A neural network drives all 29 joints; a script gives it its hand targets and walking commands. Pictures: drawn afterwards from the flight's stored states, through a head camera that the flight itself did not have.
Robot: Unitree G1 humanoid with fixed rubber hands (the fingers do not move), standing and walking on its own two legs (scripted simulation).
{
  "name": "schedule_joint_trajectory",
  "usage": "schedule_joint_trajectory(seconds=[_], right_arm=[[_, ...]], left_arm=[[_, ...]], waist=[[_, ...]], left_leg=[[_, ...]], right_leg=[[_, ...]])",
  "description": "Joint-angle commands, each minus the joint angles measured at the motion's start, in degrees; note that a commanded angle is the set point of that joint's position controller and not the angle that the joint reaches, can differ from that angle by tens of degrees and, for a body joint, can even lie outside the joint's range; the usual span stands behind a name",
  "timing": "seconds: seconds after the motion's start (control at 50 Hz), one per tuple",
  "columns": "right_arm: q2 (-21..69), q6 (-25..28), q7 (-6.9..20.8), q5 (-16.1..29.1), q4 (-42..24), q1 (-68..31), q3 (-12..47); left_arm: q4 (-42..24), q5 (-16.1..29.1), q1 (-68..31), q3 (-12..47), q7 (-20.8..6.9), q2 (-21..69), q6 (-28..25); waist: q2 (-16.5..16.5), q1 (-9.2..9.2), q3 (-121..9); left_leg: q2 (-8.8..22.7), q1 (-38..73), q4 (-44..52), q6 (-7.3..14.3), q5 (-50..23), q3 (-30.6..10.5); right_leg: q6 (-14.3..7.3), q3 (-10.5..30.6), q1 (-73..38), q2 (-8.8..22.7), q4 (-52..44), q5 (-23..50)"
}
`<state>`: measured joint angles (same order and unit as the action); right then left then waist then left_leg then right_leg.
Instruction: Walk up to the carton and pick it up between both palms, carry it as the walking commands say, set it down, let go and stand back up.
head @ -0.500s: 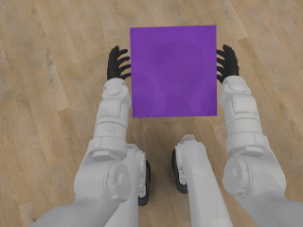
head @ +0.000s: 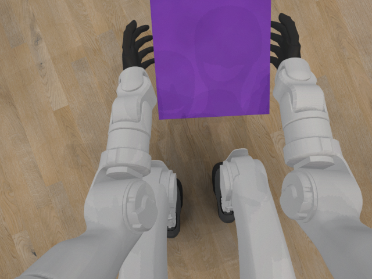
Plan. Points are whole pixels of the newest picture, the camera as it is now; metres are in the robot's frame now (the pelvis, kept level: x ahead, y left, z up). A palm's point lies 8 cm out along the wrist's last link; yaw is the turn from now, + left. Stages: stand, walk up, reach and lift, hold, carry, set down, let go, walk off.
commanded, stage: set down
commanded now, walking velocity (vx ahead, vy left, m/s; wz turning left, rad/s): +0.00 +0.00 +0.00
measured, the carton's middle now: (207, 66) +0.52 -0.07 -0.18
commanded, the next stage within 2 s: none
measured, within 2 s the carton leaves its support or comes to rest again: rests again in 1.76 s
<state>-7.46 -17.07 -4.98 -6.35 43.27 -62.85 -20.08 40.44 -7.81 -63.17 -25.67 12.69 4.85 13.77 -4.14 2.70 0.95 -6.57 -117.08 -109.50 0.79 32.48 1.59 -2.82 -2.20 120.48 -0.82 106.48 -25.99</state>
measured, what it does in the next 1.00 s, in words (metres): lowers itself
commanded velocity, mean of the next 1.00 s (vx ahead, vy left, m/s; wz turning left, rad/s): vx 0.00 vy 0.00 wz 0.00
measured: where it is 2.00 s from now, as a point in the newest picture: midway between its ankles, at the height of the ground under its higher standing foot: (198, 210)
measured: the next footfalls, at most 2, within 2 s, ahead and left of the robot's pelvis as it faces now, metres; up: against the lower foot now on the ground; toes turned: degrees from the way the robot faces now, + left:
none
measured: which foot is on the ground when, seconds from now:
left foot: down 0.00-1.00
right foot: down 0.00-1.00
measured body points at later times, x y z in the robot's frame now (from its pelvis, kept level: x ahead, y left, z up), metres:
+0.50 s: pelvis -0.01 +0.00 -0.06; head +0.33 -0.05 +0.23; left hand +0.54 +0.07 -0.19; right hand +0.52 -0.22 -0.20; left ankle +0.10 +0.10 -0.42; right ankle +0.13 -0.10 -0.42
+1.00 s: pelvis -0.02 +0.00 -0.08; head +0.33 -0.05 +0.17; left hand +0.54 +0.07 -0.23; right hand +0.54 -0.21 -0.24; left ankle +0.10 +0.10 -0.42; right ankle +0.13 -0.10 -0.42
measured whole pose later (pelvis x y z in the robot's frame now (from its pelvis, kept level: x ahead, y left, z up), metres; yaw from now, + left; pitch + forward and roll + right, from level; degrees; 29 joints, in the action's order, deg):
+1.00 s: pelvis -0.02 +0.00 -0.08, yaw +0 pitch +26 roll +2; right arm -20.9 -13.7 -6.2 3.8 60.2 -87.2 -7.0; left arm 54.3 4.3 -84.6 -18.2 19.4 -4.8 11.4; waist -4.9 3.3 29.8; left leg -7.8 -119.3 -126.8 0.4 34.2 4.2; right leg -2.8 -1.4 123.6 -0.7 123.9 -26.4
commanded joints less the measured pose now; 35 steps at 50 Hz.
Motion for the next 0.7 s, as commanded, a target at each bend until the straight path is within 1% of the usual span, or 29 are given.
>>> schedule_joint_trajectory(seconds=[0.0, 0.02, 0.06, 0.08, 0.1, 0.12, 0.14, 0.16, 0.18, 0.22, 0.26, 0.28, 0.32, 0.36, 0.38, 0.4, 0.42, 0.44, 0.46, 0.48, 0.5, 0.52, 0.54, 0.56, 0.6, 0.62, 0.64, 0.66, 0.68], right_arm=[[50.33, 4.10, 13.07, 7.66, -7.39, -44.02, 28.62], [52.10, 3.94, 13.42, 7.18, -5.68, -43.49, 27.71], [51.00, 4.40, 13.42, 6.70, -5.78, -43.61, 27.05], [50.09, 4.34, 13.47, 6.90, -5.89, -45.29, 27.84], [48.71, 4.36, 13.24, 6.51, -4.77, -44.91, 27.37], [48.20, 4.81, 13.04, 7.08, -5.42, -44.99, 27.25], [49.66, 4.69, 13.29, 7.46, -5.81, -46.50, 28.09], [49.39, 5.14, 13.16, 8.81, -7.49, -47.56, 29.35], [47.77, 5.03, 13.01, 8.51, -6.45, -48.48, 29.20], [48.57, 5.08, 13.15, 8.88, -6.28, -48.16, 29.50], [46.54, 5.59, 13.06, 8.59, -5.32, -49.54, 28.66], [46.15, 5.86, 13.30, 9.64, -6.18, -50.86, 29.19], [45.00, 6.00, 13.28, 9.53, -3.89, -50.61, 28.13], [46.06, 6.14, 13.49, 10.49, -3.90, -52.92, 29.63], [43.92, 6.23, 13.34, 10.18, -3.64, -52.17, 29.13], [44.49, 6.00, 13.55, 10.18, -0.74, -51.04, 27.59], [43.99, 6.74, 13.69, 11.45, -2.85, -53.63, 29.09], [44.27, 6.35, 13.95, 11.27, 0.01, -51.78, 28.07], [43.14, 6.75, 13.83, 12.10, -2.99, -55.60, 29.15], [43.18, 6.76, 13.74, 12.51, -3.13, -56.37, 30.33], [43.81, 6.53, 13.77, 12.64, -1.98, -56.36, 30.36], [42.68, 6.85, 13.70, 13.38, -3.00, -57.89, 30.71], [43.09, 7.00, 14.05, 14.25, -3.31, -59.23, 31.34], [43.48, 7.25, 14.07, 14.35, -2.69, -58.43, 31.23], [43.07, 7.66, 13.82, 15.98, -2.89, -60.41, 32.56], [42.49, 7.29, 13.84, 16.41, -1.26, -60.80, 33.07], [41.22, 7.65, 13.66, 17.21, -2.87, -61.83, 33.52], [41.16, 7.70, 13.39, 18.05, -2.71, -62.86, 33.83], [41.47, 7.73, 13.51, 18.92, -4.37, -64.47, 35.86]], left_arm=[[1.19, 6.20, -37.36, 30.82, -14.89, 51.71, -0.58], [-0.18, 5.98, -38.53, 31.17, -15.07, 51.52, -0.90], [2.03, 5.19, -37.47, 29.87, -15.13, 51.43, -0.68], [1.51, 5.05, -38.65, 29.22, -15.40, 49.94, -0.76], [1.19, 5.78, -40.20, 29.43, -15.31, 50.61, -0.71], [1.24, 6.15, -40.66, 30.51, -15.14, 50.42, -0.80], [0.46, 6.56, -40.84, 30.17, -15.13, 50.21, -0.86], [-1.66, 7.56, -42.87, 31.59, -14.88, 50.32, -1.31], [0.95, 7.05, -41.77, 30.32, -14.90, 49.92, -1.14], [0.57, 8.30, -42.87, 31.59, -14.97, 49.74, -1.17], [-0.16, 8.20, -44.09, 32.31, -14.88, 50.30, -1.47], [0.02, 8.18, -44.74, 32.15, -14.57, 48.98, -1.35], [0.27, 8.75, -45.76, 31.66, -14.53, 48.21, -1.64], [-0.90, 9.54, -48.30, 31.72, -14.33, 47.60, -2.42], [-0.49, 9.74, -48.21, 32.62, -14.43, 46.55, -2.01], [0.28, 9.38, -49.23, 32.12, -14.29, 45.68, -1.97], [3.07, 9.15, -46.40, 31.56, -14.43, 46.76, -1.75], [1.30, 9.35, -48.09, 31.49, -14.34, 45.63, -2.12], [0.78, 10.14, -50.26, 31.71, -14.33, 46.11, -2.15], [2.71, 10.26, -48.78, 30.84, -14.49, 44.81, -2.15], [3.16, 10.47, -49.90, 30.19, -14.66, 44.37, -2.16], [2.06, 11.05, -51.42, 31.02, -14.92, 45.12, -2.30], [2.50, 11.18, -50.87, 31.30, -14.76, 43.99, -2.35], [1.49, 11.64, -52.36, 31.58, -14.53, 43.93, -2.79], [-0.04, 13.29, -54.88, 33.16, -14.70, 42.32, -3.28], [-2.09, 14.49, -57.39, 34.17, -14.75, 41.25, -3.43], [-2.08, 15.76, -57.69, 35.47, -14.49, 41.64, -3.24], [-0.79, 17.03, -57.52, 35.21, -14.49, 41.21, -3.55], [3.01, 17.24, -54.81, 34.14, -14.50, 42.08, -3.35]], waist=[[4.62, 2.74, -70.29], [5.74, 3.14, -65.36], [4.07, 2.94, -66.53], [6.10, 2.21, -66.58], [4.92, 3.40, -67.77], [3.67, 3.52, -69.69], [5.26, 3.10, -68.97], [4.23, 2.53, -72.31], [5.30, 3.12, -71.60], [5.85, 3.82, -70.16], [4.44, 5.01, -70.68], [4.35, 3.69, -71.19], [3.20, 4.28, -66.79], [5.37, 3.33, -68.10], [4.63, 5.12, -68.79], [3.13, 4.51, -66.83], [4.27, 4.03, -67.53], [3.16, 3.66, -65.84], [3.26, 3.61, -68.87], [5.17, 2.87, -68.67], [6.49, 3.46, -68.33], [5.22, 3.03, -67.89], [6.63, 2.82, -69.56], [5.80, 2.36, -67.72], [5.44, 1.90, -72.22], [5.80, 2.04, -73.19], [4.11, 3.37, -76.09], [5.19, 3.39, -77.11], [7.53, 2.26, -76.67]], left_leg=[[-5.92, 18.89, 6.74, -0.99, -11.26, -1.41], [-5.94, 16.10, 7.30, -0.73, -11.25, -1.77], [-5.81, 16.29, 6.26, -0.82, -11.26, -1.24], [-5.92, 15.44, 5.29, -0.65, -11.29, -1.25], [-5.86, 15.43, 4.91, -1.01, -10.09, -0.77], [-5.65, 15.75, 4.00, -0.99, -10.55, -0.95], [-5.80, 16.31, 3.85, -0.82, -11.75, -0.91], [-5.78, 16.58, 3.13, -0.82, -13.13, -0.75], [-5.71, 16.00, 2.80, -0.60, -11.11, -0.67], [-5.68, 15.94, 1.79, -0.66, -11.89, -0.91], [-5.62, 16.32, 1.00, -0.74, -12.67, -1.47], [-5.81, 19.02, 1.09, -0.86, -13.49, -1.39], [-5.54, 14.78, 0.10, -0.89, -11.06, -0.96], [-5.67, 15.12, -1.18, -0.82, -12.48, -0.45], [-5.38, 15.37, -1.84, -1.00, -11.79, -0.70], [-5.21, 16.67, -1.12, -0.88, -10.74, -1.00], [-5.19, 18.44, -2.01, -0.55, -10.99, -0.88], [-5.11, 16.36, -1.76, -0.72, -10.01, -0.55], [-5.29, 17.15, -3.23, -0.58, -10.87, -0.15], [-5.09, 17.23, -4.06, -0.40, -11.22, -0.14], [-4.75, 15.58, -4.45, -0.25, -9.58, -0.15], [-4.88, 15.34, -4.56, -0.22, -10.10, -0.09], [-4.54, 17.04, -4.65, 0.06, -11.62, -0.71], [-4.85, 17.06, -4.97, -0.18, -12.28, -0.49], [-4.50, 18.01, -6.01, -0.13, -12.49, 0.06], [-4.34, 18.35, -6.88, -0.33, -12.36, 0.11], [-4.29, 22.09, -6.65, -0.32, -13.28, -0.53], [-4.15, 22.09, -7.76, -0.05, -12.97, -0.12], [-3.82, 21.32, -8.09, 0.20, -13.02, 0.01]], right_leg=[[2.72, 3.41, -47.76, -5.75, -5.49, 17.12], [3.00, 3.29, -45.28, -5.90, -5.85, 17.56], [2.76, 3.53, -45.67, -5.76, -4.60, 18.54], [3.12, 3.65, -45.76, -5.64, -4.16, 18.51], [2.60, 3.86, -47.28, -5.40, -3.81, 17.75], [2.22, 4.07, -47.07, -5.41, -2.90, 18.49], [2.71, 3.86, -46.55, -5.39, -2.64, 19.28], [2.39, 4.57, -48.56, -5.25, -1.33, 21.59], [2.62, 3.93, -48.54, -5.25, -1.39, 19.63], [2.55, 3.71, -47.13, -5.34, -0.36, 20.46], [2.44, 3.28, -45.84, -5.53, 1.02, 21.26], [2.54, 2.70, -44.18, -5.27, 1.69, 20.21], [2.05, 3.59, -43.33, -5.06, 1.62, 19.15], [2.28, 3.69, -44.22, -4.94, 2.88, 20.70], [2.05, 3.70, -45.03, -4.91, 3.30, 20.41], [1.99, 3.04, -41.73, -5.18, 3.77, 18.23], [2.19, 2.63, -42.10, -5.11, 3.87, 17.32], [1.98, 2.95, -41.05, -4.95, 4.29, 16.51], [1.69, 3.86, -44.15, -4.58, 4.60, 18.12], [2.07, 4.13, -44.26, -4.48, 4.84, 17.91], [2.32, 4.23, -45.88, -4.48, 5.09, 17.75], [2.08, 4.09, -44.68, -4.56, 5.88, 17.97], [2.28, 3.46, -45.59, -4.58, 6.88, 19.81], [2.00, 3.39, -43.37, -4.75, 7.38, 19.75], [1.83, 3.84, -48.15, -4.57, 8.63, 21.93], [1.77, 4.69, -49.69, -4.14, 8.93, 21.39], [1.67, 3.39, -49.14, -4.47, 9.87, 21.42], [1.30, 4.43, -51.21, -4.19, 9.31, 21.29], [1.27, 4.97, -52.88, -3.96, 9.47, 22.01]])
